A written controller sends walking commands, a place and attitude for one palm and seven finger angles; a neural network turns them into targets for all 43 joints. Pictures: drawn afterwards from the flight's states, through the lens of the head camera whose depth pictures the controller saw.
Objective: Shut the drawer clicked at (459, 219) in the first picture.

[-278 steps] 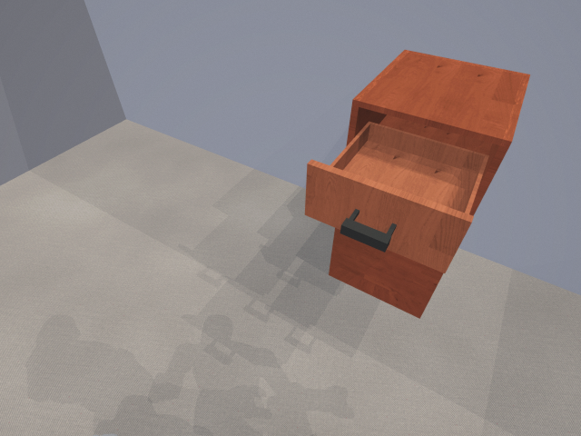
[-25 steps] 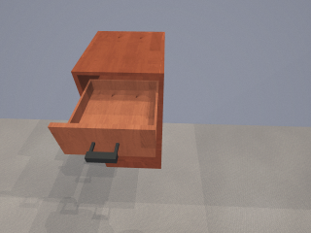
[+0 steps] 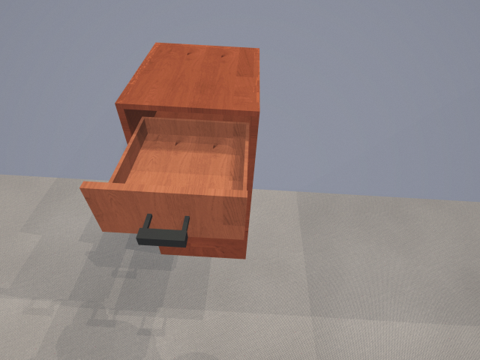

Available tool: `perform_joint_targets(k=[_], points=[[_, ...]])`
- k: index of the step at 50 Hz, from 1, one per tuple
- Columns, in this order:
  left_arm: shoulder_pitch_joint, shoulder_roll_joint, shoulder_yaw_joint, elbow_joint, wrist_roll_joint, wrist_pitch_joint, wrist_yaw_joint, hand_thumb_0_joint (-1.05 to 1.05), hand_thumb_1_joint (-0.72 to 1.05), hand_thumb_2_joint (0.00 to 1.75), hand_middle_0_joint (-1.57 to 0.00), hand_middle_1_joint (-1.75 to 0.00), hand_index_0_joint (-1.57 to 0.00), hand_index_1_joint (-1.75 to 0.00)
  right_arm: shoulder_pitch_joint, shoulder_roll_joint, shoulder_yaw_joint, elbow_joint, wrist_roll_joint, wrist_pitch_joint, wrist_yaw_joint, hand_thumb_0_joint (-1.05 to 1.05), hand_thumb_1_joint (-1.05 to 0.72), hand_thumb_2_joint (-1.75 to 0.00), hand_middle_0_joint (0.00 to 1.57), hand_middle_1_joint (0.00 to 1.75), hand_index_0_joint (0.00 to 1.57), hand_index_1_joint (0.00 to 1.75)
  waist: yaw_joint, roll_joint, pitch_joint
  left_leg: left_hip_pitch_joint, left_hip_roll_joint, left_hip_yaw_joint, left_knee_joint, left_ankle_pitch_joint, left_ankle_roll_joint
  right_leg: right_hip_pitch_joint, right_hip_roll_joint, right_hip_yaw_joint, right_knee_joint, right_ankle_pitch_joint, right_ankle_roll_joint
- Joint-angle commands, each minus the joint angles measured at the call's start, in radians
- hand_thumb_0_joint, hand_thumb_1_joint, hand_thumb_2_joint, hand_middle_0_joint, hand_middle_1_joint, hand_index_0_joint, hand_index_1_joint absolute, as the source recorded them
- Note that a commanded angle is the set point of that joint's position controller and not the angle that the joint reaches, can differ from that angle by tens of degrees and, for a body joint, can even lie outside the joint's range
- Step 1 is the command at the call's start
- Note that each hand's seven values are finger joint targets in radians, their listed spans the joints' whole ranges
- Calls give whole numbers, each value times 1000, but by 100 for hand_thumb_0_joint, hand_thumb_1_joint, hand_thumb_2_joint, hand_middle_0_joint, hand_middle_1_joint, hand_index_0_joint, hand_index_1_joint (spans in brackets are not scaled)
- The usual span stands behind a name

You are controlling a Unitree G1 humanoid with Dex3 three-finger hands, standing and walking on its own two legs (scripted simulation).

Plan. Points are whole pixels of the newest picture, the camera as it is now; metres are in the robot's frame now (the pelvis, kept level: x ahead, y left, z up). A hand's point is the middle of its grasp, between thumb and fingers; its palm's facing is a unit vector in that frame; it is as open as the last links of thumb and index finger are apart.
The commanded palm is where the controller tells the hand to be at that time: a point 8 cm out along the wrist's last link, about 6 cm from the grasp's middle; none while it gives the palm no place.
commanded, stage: shuffle to correct the standing spot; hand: left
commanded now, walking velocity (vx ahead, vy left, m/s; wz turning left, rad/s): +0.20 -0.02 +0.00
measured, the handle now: (165, 228) +0.40 +0.19 -0.06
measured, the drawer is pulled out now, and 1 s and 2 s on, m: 0.30 0.30 0.30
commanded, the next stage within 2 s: come to a stop and stand still in 0.40 s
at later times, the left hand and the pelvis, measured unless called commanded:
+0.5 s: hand out of the picture +0.05 +0.18 -0.18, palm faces +0.05 -0.99 -0.13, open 7.4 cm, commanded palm none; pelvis +0.08 +0.03 +0.00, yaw +0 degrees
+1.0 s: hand (152, 354) +0.18 +0.18 -0.16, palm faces +0.06 -0.97 -0.25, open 7.3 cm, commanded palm none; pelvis +0.12 -0.01 +0.00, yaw +1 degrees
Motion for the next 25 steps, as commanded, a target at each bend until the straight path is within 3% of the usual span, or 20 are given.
perform_joint_targets(k=[1,3,4,5,6,7,8,9,10,11,14,15,16,17,18,19,20,21,23,25], points=[[-16,7,7,-79,1,-44,-12,0,90,90,-20,-30,-20,-30,59,-123,-25,-27,6,-33,-19,0,-90,-90,20,30,20,30,-3,191,198,-106,209,-301,-320,-138,159,-125,26,-54,43,-1,-21],[33,8,10,-60,-5,-54,-14,0,90,90,-20,-30,-20,-30,37,-104,-17,-31,10,-40,-23,0,-90,-90,20,30,20,30,28,114,163,-155,164,-201,-228,30,134,10,10,-27,-66,73,-28],[86,24,17,-41,-8,-60,-10,0,90,90,-20,-30,-20,-30,18,-85,-13,-40,13,-47,-23,0,-90,-90,20,30,20,30,46,64,128,-210,111,-131,-144,77,106,117,-30,40,-111,133,-45],[147,68,25,-17,-9,-66,-3,0,90,90,-20,-30,-20,-30,-2,-57,-7,-55,17,-53,-21,0,-90,-90,20,30,20,30,66,-51,113,-319,30,-23,-7,42,67,239,-127,164,-172,215,-82],[216,128,39,7,-13,-68,4,0,90,90,-20,-30,-20,-30,-20,-30,-7,-74,15,-53,-16,0,-90,-90,20,30,20,30,79,-156,93,-423,-24,73,163,-113,36,321,-271,332,-268,265,-150],[259,153,50,19,-13,-69,11,0,90,90,-20,-30,-20,-30,-69,-39,-15,-101,13,-47,-15,0,-90,-90,20,30,20,30,101,-213,75,-474,-4,65,331,-257,30,339,-356,443,-331,298,-218],[242,127,45,21,-10,-71,17,0,90,90,-20,-30,-20,-30,-114,-55,-24,-112,8,-44,-10,0,-90,-90,20,30,20,30,95,-189,130,-527,27,25,436,-245,30,304,-357,440,-346,340,-237],[207,103,39,12,-6,-72,21,0,90,90,-20,-30,-20,-30,-120,-51,-27,-118,7,-45,-3,0,-90,-90,20,30,20,30,73,-137,141,-536,48,10,462,-209,32,280,-344,385,-343,379,-236],[163,98,36,-2,-2,-70,22,0,90,90,-20,-30,-20,-30,-124,-37,-27,-117,9,-43,5,0,-90,-90,20,30,20,30,52,-100,140,-486,63,8,431,-200,34,230,-321,320,-332,379,-222],[112,99,36,-17,2,-69,21,0,90,90,-20,-30,-20,-30,-117,-18,-28,-115,12,-40,12,0,-90,-90,20,30,20,30,29,-112,130,-424,67,13,363,-175,34,174,-293,249,-335,344,-200],[19,101,37,-42,-3,-62,13,0,90,90,-20,-30,-20,-30,-52,12,-25,-95,12,-38,20,0,-90,-90,20,30,20,30,-27,-106,134,-110,20,91,95,44,27,-67,-193,99,-313,136,-124],[3,98,37,-42,-8,-57,8,0,90,90,-20,-30,-20,-30,2,4,-24,-77,10,-41,16,0,-90,-90,20,30,20,30,-52,-82,129,7,-4,123,13,122,21,-135,-151,60,-266,49,-100],[9,78,33,-41,-10,-51,3,0,90,90,-20,-30,-20,-30,56,-24,-30,-55,8,-43,8,0,-90,-90,20,30,20,30,-69,-8,126,105,3,106,-33,106,15,-200,-109,35,-172,-16,-82],[20,46,24,-50,-7,-45,-4,0,90,90,-20,-30,-20,-30,130,-85,-44,-29,3,-46,0,0,-90,-90,20,30,20,30,-95,138,108,165,93,-33,-110,-25,40,-268,-55,-2,-4,-44,-55],[20,4,21,-76,-10,-39,-8,0,90,90,-20,-30,-20,-30,188,-173,-66,-23,-11,-46,-8,0,-90,-90,20,30,20,30,-106,346,109,158,331,-400,-325,-226,138,-390,40,-94,274,-178,-5],[-39,29,25,-119,-2,-36,-11,0,90,90,-20,-30,-20,-30,192,-220,-76,-36,-10,-38,-13,0,-90,-90,20,30,20,30,-112,263,129,89,432,-564,-432,-326,222,-422,28,-28,466,-191,-19],[-71,31,27,-131,5,-39,-13,0,90,90,-20,-30,-20,-30,123,-211,-74,-57,-8,-38,-10,0,-90,-90,20,30,20,30,-81,165,160,1,420,-537,-441,-348,237,-421,-15,11,559,-138,-32],[-77,18,27,-115,8,-38,-15,0,90,90,-20,-30,-20,-30,52,-168,-64,-71,-7,-43,-9,0,-90,-90,20,30,20,30,-49,161,185,-104,380,-458,-446,-320,218,-410,-39,27,601,-68,-29],[-21,12,27,-88,8,-33,-24,0,90,90,-20,-30,-20,-30,-41,-118,-44,-95,-4,-57,-12,0,-90,-90,20,30,20,30,1,146,173,-154,332,-298,-427,-160,186,-358,-67,42,585,49,-14],[8,-5,21,-77,3,-26,-30,0,90,90,-20,-30,-20,-30,-57,-121,-42,-103,-3,-68,-16,0,-90,-90,20,30,20,30,15,136,108,-115,286,-162,-387,57,178,-302,-64,16,495,89,6]])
